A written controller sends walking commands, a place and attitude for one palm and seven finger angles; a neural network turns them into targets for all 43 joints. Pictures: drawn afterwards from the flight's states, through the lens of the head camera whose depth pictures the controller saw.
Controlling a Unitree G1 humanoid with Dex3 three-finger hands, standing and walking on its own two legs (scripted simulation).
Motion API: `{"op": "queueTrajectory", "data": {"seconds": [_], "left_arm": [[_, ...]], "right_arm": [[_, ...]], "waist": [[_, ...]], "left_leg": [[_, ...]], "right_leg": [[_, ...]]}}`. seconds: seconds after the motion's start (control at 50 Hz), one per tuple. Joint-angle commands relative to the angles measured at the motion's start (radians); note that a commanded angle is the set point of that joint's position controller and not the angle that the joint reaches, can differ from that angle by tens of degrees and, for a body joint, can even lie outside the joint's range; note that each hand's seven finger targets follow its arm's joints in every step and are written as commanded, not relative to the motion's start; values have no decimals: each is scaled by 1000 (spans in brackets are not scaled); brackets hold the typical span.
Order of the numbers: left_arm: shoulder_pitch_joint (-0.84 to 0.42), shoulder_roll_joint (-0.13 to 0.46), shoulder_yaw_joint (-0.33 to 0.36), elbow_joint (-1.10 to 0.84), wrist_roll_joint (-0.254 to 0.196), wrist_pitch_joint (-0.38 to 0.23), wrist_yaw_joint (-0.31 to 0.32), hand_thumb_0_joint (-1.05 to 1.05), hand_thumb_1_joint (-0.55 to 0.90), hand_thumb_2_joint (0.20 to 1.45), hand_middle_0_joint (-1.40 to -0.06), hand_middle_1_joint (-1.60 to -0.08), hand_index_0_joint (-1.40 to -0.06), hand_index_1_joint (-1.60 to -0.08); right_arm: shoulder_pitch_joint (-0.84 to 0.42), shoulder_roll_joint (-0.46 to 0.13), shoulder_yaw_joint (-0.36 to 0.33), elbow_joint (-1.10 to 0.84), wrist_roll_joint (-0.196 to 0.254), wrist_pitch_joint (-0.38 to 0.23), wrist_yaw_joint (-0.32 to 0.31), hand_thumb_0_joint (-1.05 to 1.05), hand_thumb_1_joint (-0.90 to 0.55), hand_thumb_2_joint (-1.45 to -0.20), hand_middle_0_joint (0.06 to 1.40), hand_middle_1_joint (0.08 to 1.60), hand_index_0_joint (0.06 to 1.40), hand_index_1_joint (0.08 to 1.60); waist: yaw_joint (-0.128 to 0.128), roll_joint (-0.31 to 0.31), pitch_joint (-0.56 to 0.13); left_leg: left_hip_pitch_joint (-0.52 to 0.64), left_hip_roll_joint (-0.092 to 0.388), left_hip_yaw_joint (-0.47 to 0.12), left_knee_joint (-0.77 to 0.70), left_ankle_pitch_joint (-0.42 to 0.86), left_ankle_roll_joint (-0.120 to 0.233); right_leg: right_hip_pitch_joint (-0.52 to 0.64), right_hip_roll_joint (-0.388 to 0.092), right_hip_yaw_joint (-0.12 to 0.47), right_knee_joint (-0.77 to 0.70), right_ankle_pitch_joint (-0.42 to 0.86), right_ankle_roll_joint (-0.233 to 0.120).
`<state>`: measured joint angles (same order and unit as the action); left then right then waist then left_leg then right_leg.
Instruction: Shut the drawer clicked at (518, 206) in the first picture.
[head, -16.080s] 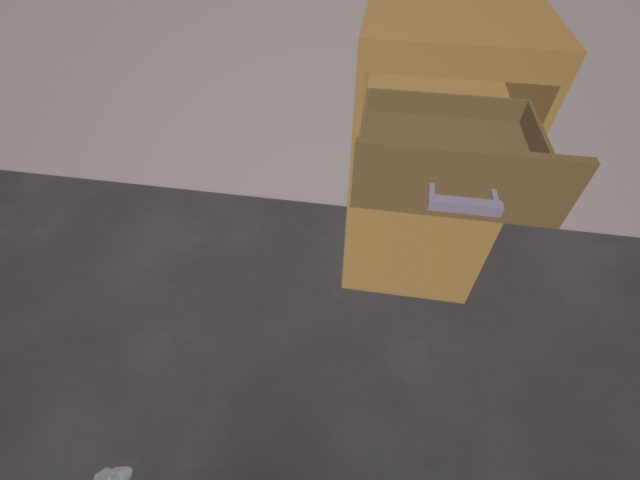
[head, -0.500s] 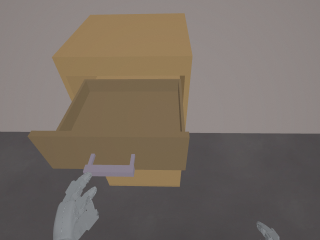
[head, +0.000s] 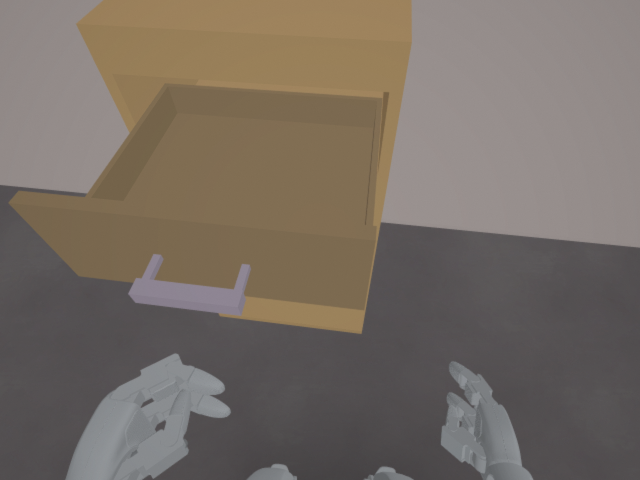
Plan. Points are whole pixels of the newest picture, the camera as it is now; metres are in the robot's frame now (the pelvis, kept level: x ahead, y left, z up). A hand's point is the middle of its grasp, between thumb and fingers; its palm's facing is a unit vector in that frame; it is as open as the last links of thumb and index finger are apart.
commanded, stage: raise the hand and make a fist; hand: left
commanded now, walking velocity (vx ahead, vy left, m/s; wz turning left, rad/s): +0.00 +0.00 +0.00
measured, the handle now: (194, 281) +0.33 +0.18 +0.07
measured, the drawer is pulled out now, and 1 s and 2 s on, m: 0.27 0.27 0.27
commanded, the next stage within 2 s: bring the fist close to the handle in 1.16 s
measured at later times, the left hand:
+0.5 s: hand (126, 432) +0.15 +0.17 +0.14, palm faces +0.01 -1.00 -0.08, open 3.1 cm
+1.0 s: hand (151, 423) +0.15 +0.14 +0.16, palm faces -0.07 -1.00 -0.06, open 3.3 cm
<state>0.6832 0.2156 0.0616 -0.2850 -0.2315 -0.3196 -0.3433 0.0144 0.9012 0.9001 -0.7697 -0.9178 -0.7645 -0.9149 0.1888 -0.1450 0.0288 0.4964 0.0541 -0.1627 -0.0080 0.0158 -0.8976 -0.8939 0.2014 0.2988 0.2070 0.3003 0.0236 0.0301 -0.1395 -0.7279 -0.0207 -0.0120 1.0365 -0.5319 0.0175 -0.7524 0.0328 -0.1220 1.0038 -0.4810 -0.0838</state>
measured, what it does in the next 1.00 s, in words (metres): stands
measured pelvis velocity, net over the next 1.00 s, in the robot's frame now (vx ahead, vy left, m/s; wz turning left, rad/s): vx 0.01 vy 0.02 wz -0.01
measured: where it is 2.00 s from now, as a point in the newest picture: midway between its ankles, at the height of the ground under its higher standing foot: outside the picture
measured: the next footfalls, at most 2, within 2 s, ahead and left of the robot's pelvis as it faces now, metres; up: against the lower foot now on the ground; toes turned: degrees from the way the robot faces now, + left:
none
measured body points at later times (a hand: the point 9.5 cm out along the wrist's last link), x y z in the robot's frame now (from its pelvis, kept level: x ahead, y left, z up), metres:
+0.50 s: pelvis -0.01 +0.01 +0.02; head +0.00 +0.00 +0.47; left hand +0.14 +0.22 +0.14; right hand +0.19 -0.22 -0.02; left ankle -0.01 +0.11 -0.67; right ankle +0.01 -0.06 -0.67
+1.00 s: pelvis +0.01 +0.02 +0.03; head +0.01 +0.01 +0.48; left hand +0.15 +0.20 +0.16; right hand +0.21 -0.19 -0.02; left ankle -0.01 +0.11 -0.67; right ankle +0.01 -0.06 -0.67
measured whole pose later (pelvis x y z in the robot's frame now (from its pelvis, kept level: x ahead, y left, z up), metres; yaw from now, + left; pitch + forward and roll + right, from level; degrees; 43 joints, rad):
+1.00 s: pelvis +0.01 +0.02 +0.03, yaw -1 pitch +5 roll -1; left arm 0.83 0.18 -0.04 -0.63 -0.16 -0.12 -0.16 0.01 0.90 0.90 -1.40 -1.60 -1.40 -1.60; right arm 0.25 -0.22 0.02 0.48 0.06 -0.25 0.01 0.02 -0.90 -0.89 0.20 0.30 0.20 0.30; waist 0.03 0.05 -0.11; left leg -0.43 -0.04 0.02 0.82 -0.47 0.05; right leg -0.47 0.02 -0.08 0.80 -0.42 -0.05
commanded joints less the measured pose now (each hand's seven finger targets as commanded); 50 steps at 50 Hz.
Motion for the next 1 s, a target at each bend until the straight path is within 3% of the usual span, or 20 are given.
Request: {"op": "queueTrajectory", "data": {"seconds": [0.0,0.06,0.14,0.22,0.28,0.3,0.32,0.4,0.42,0.5,0.52,0.54,0.6,0.66,0.74,0.82,0.84,0.86,0.9,0.98], "left_arm": [[176,130,247,-239,-93,-55,114,0,900,900,-960,-1123,-960,-1123],[183,86,202,-242,-99,-124,128,0,900,900,-1020,-1188,-1020,-1188],[132,54,83,-225,-92,-189,57,0,900,900,-1100,-1275,-1100,-1275],[135,97,71,-231,-68,-167,33,0,900,900,-1180,-1362,-1180,-1362],[121,142,125,-297,-49,-131,90,0,900,900,-1240,-1427,-1240,-1427],[119,155,147,-320,-41,-117,126,0,900,900,-1260,-1448,-1260,-1448],[144,108,121,-328,-42,-104,146,0,900,900,-1280,-1470,-1280,-1470],[111,87,101,-354,-43,-59,201,0,900,900,-1360,-1557,-1360,-1557],[102,52,52,-353,-37,-47,195,0,900,900,-1380,-1578,-1380,-1578],[51,51,-23,-369,-9,11,167,0,900,900,-1400,-1600,-1400,-1600],[52,43,-44,-384,0,26,160,0,900,900,-1400,-1600,-1400,-1600],[36,71,-20,-397,4,41,161,0,900,900,-1400,-1600,-1400,-1600],[25,100,6,-467,25,73,181,0,900,900,-1400,-1600,-1400,-1600],[74,65,4,-528,22,86,203,0,900,900,-1400,-1600,-1400,-1600],[105,46,3,-551,9,105,215,0,900,900,-1400,-1600,-1400,-1600],[163,-14,-81,-526,24,140,184,0,900,900,-1400,-1600,-1400,-1600],[164,12,-64,-514,32,147,182,0,900,900,-1400,-1600,-1400,-1600],[170,1,-78,-532,34,149,177,0,900,900,-1400,-1600,-1400,-1600],[184,43,-45,-556,51,146,189,0,900,900,-1400,-1600,-1400,-1600],[188,39,-35,-614,54,102,217,0,900,900,-1400,-1600,-1400,-1600]], "right_arm": [[-101,-133,-86,-173,15,-55,-35,0,-900,-900,200,300,200,300],[-72,-135,-89,-151,14,-83,-31,0,-900,-900,200,300,200,300],[-48,-169,-90,-141,21,-139,-22,0,-900,-900,200,300,200,300],[-37,-188,-95,-156,28,-166,-31,0,-900,-900,200,300,200,300],[-49,-180,-96,-171,25,-163,-36,0,-900,-900,200,300,200,300],[-59,-180,-95,-167,26,-157,-36,0,-900,-900,200,300,200,300],[-54,-165,-88,-175,23,-153,-33,0,-900,-900,200,300,200,300],[-68,-171,-75,-180,23,-148,-28,0,-900,-900,200,300,200,300],[-58,-175,-68,-183,22,-149,-25,0,-900,-900,200,300,200,300],[-55,-192,-55,-189,25,-165,-23,0,-900,-900,200,300,200,300],[-42,-191,-52,-193,25,-168,-21,0,-900,-900,200,300,200,300],[-39,-191,-53,-193,25,-169,-22,0,-900,-900,200,300,200,300],[-49,-186,-45,-196,19,-169,-17,0,-900,-900,200,300,200,300],[-42,-168,-41,-201,17,-167,-7,0,-900,-900,200,300,200,300],[-52,-163,-39,-188,20,-168,3,0,-900,-900,200,300,200,300],[-53,-173,-42,-190,24,-164,11,0,-900,-900,200,300,200,300],[-49,-175,-48,-187,26,-160,8,0,-900,-900,200,300,200,300],[-53,-174,-47,-196,22,-161,8,0,-900,-900,200,300,200,300],[-60,-172,-50,-198,22,-156,8,0,-900,-900,200,300,200,300],[-44,-160,-50,-201,14,-149,12,0,-900,-900,200,300,200,300]], "waist": [[34,-55,-198],[8,-66,-141],[-48,-67,-94],[-41,-101,-87],[-3,-26,-85],[9,20,-80],[13,16,-70],[1,-6,-19],[-10,2,2],[-32,-15,50],[-31,-17,36],[-27,-29,26],[-7,18,-3],[12,23,-51],[12,-16,-32],[1,-38,2],[-1,-51,16],[2,-51,8],[9,-31,7],[11,4,-33]], "left_leg": [[19,3,-27,-136,332,2],[13,4,-27,-148,308,2],[35,1,-29,-135,255,15],[59,3,-25,-161,204,26],[96,7,-15,-211,190,26],[116,10,-13,-223,196,25],[131,11,-11,-244,198,25],[149,19,-19,-265,184,26],[159,20,-20,-275,189,27],[183,29,-37,-296,179,33],[198,29,-39,-305,192,35],[203,29,-41,-311,203,34],[245,30,-49,-335,248,29],[295,36,-48,-348,354,19],[308,41,-49,-357,414,7],[308,40,-43,-355,453,4],[301,40,-42,-356,435,6],[302,33,-38,-356,420,10],[297,32,-38,-356,409,10],[317,33,-37,-346,439,5]], "right_leg": [[404,-84,193,-199,500,100],[353,-84,199,-223,453,109],[271,-96,241,-290,295,136],[256,-97,244,-337,107,117],[254,-77,195,-332,-1,79],[255,-70,179,-326,-2,70],[255,-62,150,-319,6,64],[244,-50,122,-332,14,65],[237,-46,116,-334,32,66],[232,-45,114,-353,42,68],[243,-44,109,-352,65,68],[260,-44,106,-351,84,68],[289,-37,72,-322,144,60],[326,-32,45,-297,248,58],[345,-28,33,-298,305,60],[341,-30,33,-302,348,66],[336,-28,39,-307,336,66],[343,-30,44,-311,338,67],[344,-27,45,-306,321,62],[337,-25,39,-291,320,62]]}}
